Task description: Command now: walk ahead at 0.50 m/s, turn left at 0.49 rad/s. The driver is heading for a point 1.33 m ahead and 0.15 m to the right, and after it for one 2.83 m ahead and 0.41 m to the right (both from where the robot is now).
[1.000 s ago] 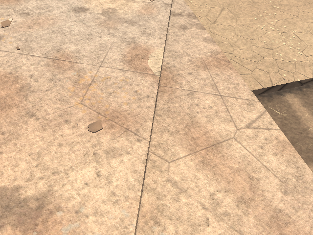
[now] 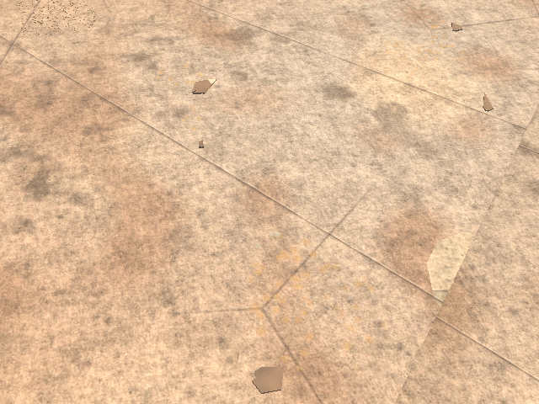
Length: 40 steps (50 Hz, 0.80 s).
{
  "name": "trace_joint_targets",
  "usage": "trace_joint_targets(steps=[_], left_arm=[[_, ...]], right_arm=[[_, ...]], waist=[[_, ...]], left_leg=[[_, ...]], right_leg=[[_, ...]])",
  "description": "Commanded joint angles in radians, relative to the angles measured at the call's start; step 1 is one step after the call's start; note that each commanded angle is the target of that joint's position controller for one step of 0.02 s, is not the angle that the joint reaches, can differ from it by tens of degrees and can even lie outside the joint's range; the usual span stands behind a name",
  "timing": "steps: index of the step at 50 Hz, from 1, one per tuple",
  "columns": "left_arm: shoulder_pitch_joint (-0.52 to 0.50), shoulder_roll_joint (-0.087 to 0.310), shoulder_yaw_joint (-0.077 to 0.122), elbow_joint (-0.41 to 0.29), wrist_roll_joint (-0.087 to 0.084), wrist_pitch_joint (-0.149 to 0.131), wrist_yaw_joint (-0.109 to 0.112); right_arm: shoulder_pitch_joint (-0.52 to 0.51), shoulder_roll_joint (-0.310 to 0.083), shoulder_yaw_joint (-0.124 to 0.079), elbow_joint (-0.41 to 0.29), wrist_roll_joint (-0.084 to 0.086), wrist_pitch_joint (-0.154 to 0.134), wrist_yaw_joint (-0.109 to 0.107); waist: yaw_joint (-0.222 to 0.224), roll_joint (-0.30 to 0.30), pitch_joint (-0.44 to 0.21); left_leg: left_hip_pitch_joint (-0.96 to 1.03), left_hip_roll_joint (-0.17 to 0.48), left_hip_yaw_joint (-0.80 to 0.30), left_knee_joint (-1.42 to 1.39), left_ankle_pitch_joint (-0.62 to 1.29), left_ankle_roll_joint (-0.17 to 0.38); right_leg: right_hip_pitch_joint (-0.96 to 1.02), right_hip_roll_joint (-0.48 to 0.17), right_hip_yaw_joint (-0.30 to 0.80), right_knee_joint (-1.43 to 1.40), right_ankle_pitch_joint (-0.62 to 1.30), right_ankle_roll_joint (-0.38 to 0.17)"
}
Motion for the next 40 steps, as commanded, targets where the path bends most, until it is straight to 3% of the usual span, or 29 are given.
trace_joint_targets(steps=[1,6,8,10,12,14,16,17,18,19,20,21,22,24,27,30,32,34,35,36,38,40], left_arm=[[0.007,0.048,0.014,-0.052,0.018,0.006,0.002],[-0.130,0.034,0.007,-0.070,0.023,0.004,-0.017],[-0.181,0.009,-0.007,-0.078,0.021,0.002,-0.025],[-0.248,-0.013,-0.016,-0.099,0.019,-0.001,-0.038],[-0.232,0.023,-0.002,-0.112,0.009,-0.001,-0.046],[-0.119,0.095,0.025,-0.088,0.019,-0.014,-0.047],[0.068,0.137,0.045,-0.030,0.038,-0.025,-0.038],[0.154,0.170,0.040,-0.027,0.058,-0.026,-0.032],[0.131,0.168,0.024,-0.027,0.081,-0.023,-0.034],[0.146,0.094,0.011,-0.019,0.049,-0.011,-0.043],[0.082,0.045,-0.004,-0.038,0.027,0.002,-0.044],[0.023,0.020,-0.019,-0.038,0.022,0.014,-0.042],[-0.017,0.012,-0.030,-0.037,0.029,0.021,-0.039],[-0.053,0.025,-0.031,-0.019,0.046,0.031,-0.033],[-0.063,0.040,-0.029,0.003,0.049,0.034,-0.028],[-0.051,0.072,-0.021,0.013,0.037,0.052,-0.019],[-0.073,0.064,-0.027,0.015,0.024,0.069,-0.014],[-0.046,0.027,-0.042,0.036,0.025,0.075,-0.014],[-0.035,0.040,-0.038,0.044,0.027,0.077,-0.011],[-0.022,0.055,-0.030,0.042,0.024,0.081,-0.005],[-0.026,0.055,-0.026,0.040,0.018,0.071,0.002],[-0.018,0.041,-0.023,0.051,0.016,0.054,-0.004]], right_arm=[[0.012,-0.105,-0.025,-0.064,0.003,-0.028,-0.024],[0.119,-0.130,-0.024,-0.025,-0.006,-0.011,-0.059],[0.097,-0.135,-0.023,-0.030,-0.003,0.004,-0.059],[0.135,-0.144,-0.028,-0.015,-0.002,0.017,-0.056],[0.133,-0.176,-0.040,-0.003,0.004,0.021,-0.060],[0.058,-0.195,-0.048,-0.018,-0.003,0.009,-0.064],[0.013,-0.175,-0.042,-0.033,-0.004,0.007,-0.057],[0.027,-0.110,-0.018,-0.062,-0.029,0.008,-0.051],[0.295,0.001,0.020,-0.019,-0.018,0.016,-0.044],[0.374,-0.098,0.012,0.039,0.003,0.028,-0.041],[0.247,-0.165,-0.007,0.026,0.011,0.045,-0.042],[0.125,-0.177,-0.008,-0.003,-0.001,0.059,-0.049],[0.061,-0.172,-0.008,-0.025,-0.010,0.074,-0.055],[0.057,-0.131,-0.001,-0.032,-0.013,0.098,-0.063],[0.065,-0.076,0.019,-0.009,-0.020,0.100,-0.079],[0.038,-0.094,0.019,0.013,-0.019,0.104,-0.075],[0.027,-0.087,0.020,0.029,-0.026,0.105,-0.068],[-0.001,-0.103,0.020,0.019,-0.048,0.101,-0.067],[0.004,-0.139,0.013,0.016,-0.047,0.097,-0.070],[0.008,-0.183,-0.001,0.038,-0.037,0.093,-0.070],[0.005,-0.166,0.001,0.047,-0.027,0.067,-0.066],[-0.018,-0.194,-0.012,0.049,-0.016,0.045,-0.065]], waist=[[0.032,0.051,-0.022],[-0.014,0.103,0.003],[-0.026,0.101,0.024],[-0.072,0.114,0.033],[-0.057,0.149,0.029],[0.010,0.197,-0.014],[0.094,0.146,-0.130],[0.106,0.038,-0.278],[-0.022,-0.251,-0.436],[0.002,-0.209,-0.532],[0.028,-0.086,-0.400],[0.032,0.004,-0.287],[0.019,0.004,-0.210],[-0.018,-0.068,-0.135],[-0.025,-0.088,-0.140],[-0.006,-0.088,-0.145],[-0.021,-0.088,-0.104],[-0.018,-0.061,-0.058],[-0.008,-0.032,-0.038],[0.017,0.073,-0.003],[0.008,0.189,0.004],[0.009,0.276,0.023]], left_leg=[[0.143,0.226,-0.319,-0.387,0.280,0.172],[0.278,0.217,-0.230,-0.400,0.475,0.127],[0.228,0.181,-0.169,-0.386,0.494,0.103],[0.168,0.183,-0.163,-0.387,0.423,0.083],[0.219,0.221,-0.204,-0.368,0.372,0.069],[0.321,0.255,-0.222,-0.267,0.540,0.040],[0.366,0.185,-0.184,-0.014,0.674,-0.019],[0.198,0.118,-0.181,0.244,0.366,-0.053],[-0.080,-0.005,-0.199,0.591,-0.410,-0.122],[-0.098,0.027,-0.278,0.697,-0.396,-0.132],[-0.141,0.074,-0.240,0.719,-0.341,-0.148],[-0.150,0.105,-0.196,0.672,-0.284,-0.156],[-0.133,0.127,-0.182,0.625,-0.237,-0.159],[-0.030,0.154,-0.148,0.491,-0.187,-0.153],[0.056,0.149,-0.098,0.259,-0.211,-0.148],[0.126,0.146,-0.080,0.095,-0.079,-0.133],[0.200,0.130,-0.054,-0.033,0.043,-0.112],[0.226,0.163,-0.095,-0.129,0.062,-0.072],[0.170,0.188,-0.123,-0.173,-0.094,-0.042],[0.040,0.168,-0.132,-0.199,-0.323,-0.019],[-0.032,0.216,-0.219,-0.334,-0.464,0.013],[0.031,0.310,-0.366,-0.413,-0.447,0.053]], right_leg=[[-0.130,-0.026,-0.011,-0.133,0.080,0.022],[-0.214,0.015,-0.049,-0.357,0.305,0.058],[-0.150,0.044,-0.099,-0.495,0.367,0.061],[-0.032,0.081,-0.133,-0.614,0.481,0.055],[0.030,0.080,-0.080,-0.701,0.498,0.039],[0.080,0.072,-0.036,-0.723,0.432,0.003],[0.295,0.075,-0.071,-0.822,0.539,-0.034],[0.580,-0.087,0.061,-0.705,0.889,-0.086],[0.891,-0.355,0.376,-0.647,1.192,-0.299],[0.864,-0.342,0.507,-0.724,0.918,-0.337],[0.735,-0.294,0.402,-0.769,0.678,-0.297],[0.584,-0.239,0.327,-0.815,0.513,-0.249],[0.452,-0.215,0.289,-0.857,0.422,-0.233],[0.271,-0.140,0.184,-0.929,0.329,-0.195],[0.226,-0.106,0.098,-0.935,0.350,-0.194],[0.211,-0.112,0.112,-0.959,0.073,-0.193],[0.138,-0.087,0.107,-0.978,-0.167,-0.150],[0.088,-0.051,0.095,-0.966,-0.315,-0.076],[0.094,-0.014,0.060,-0.931,-0.354,-0.045],[0.138,0.050,-0.015,-0.880,-0.330,-0.025],[0.193,0.104,-0.090,-0.688,-0.256,-0.005],[0.123,0.146,-0.144,-0.501,-0.094,-0.008]])
Keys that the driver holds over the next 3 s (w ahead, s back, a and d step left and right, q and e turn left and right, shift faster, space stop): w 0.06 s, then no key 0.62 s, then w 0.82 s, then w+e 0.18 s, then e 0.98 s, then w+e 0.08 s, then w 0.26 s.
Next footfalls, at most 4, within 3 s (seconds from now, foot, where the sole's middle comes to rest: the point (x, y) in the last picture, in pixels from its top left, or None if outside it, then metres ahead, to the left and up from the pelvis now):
0.32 right None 0.40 -0.13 -0.76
0.68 left None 0.33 0.11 -0.76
1.38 left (209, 326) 0.69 0.16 -0.76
1.92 right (282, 242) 0.96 -0.04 -0.76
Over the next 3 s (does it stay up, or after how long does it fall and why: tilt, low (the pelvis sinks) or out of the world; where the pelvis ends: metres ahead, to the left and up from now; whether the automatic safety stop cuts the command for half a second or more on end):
stays up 0.92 0.02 0.02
